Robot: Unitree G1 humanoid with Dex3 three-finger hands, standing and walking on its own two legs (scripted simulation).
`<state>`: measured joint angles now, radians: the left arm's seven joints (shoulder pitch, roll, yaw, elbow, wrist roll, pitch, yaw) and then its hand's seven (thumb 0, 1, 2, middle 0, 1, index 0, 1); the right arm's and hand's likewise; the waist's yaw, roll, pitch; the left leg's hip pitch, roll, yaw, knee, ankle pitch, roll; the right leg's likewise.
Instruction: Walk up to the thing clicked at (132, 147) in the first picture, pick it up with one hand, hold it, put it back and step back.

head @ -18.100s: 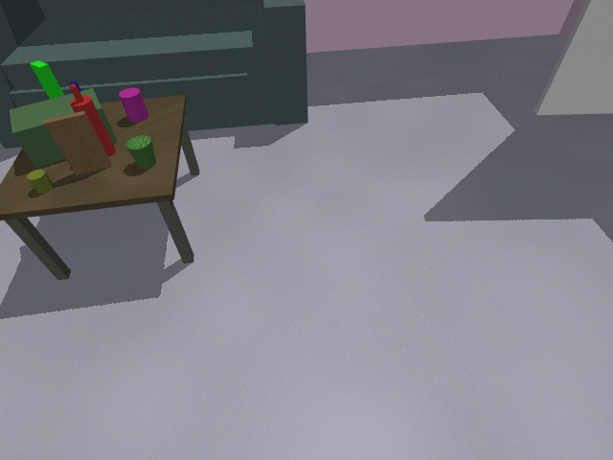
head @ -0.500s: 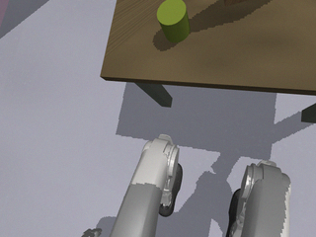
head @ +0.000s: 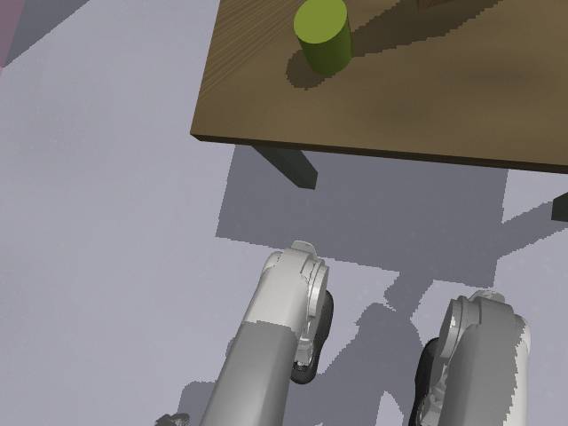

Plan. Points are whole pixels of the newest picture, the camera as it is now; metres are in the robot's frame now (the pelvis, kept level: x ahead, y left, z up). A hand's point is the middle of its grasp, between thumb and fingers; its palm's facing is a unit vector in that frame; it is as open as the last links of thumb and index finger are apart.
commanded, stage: settle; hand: right
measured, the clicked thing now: out of the picture +0.64 -0.26 +0.03
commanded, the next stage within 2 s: lift in 0.66 s
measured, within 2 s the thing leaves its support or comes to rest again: neither
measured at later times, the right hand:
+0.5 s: hand out of the picture +0.64 -0.28 +0.13, palm faces +0.25 +0.97 -0.04, open 8.3 cm
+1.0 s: hand out of the picture +0.62 -0.26 +0.16, palm faces +0.25 +0.97 -0.04, open 8.3 cm
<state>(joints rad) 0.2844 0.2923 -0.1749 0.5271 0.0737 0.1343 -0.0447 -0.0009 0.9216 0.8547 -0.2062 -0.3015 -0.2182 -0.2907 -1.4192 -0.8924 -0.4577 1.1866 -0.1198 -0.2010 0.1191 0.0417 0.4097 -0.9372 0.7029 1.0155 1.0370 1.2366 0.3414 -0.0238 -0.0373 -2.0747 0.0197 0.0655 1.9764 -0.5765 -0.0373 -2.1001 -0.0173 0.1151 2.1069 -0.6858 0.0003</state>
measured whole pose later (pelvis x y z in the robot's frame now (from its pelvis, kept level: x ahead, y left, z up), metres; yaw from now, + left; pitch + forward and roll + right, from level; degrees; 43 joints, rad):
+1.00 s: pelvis +0.03 +0.00 +0.11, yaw -2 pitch +37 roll +6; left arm 0.31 0.27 -0.10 0.57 0.03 0.08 -0.02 0.00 0.91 0.86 -0.19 -0.29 -0.20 -0.28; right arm -1.17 -0.73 -0.51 1.13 -0.02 -0.25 0.13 0.05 0.44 -0.98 0.71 1.03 1.05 1.26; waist 0.26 -0.04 -0.11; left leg -1.72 0.00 0.05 1.64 -0.56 -0.02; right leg -1.73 -0.05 0.08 1.74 -0.67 0.01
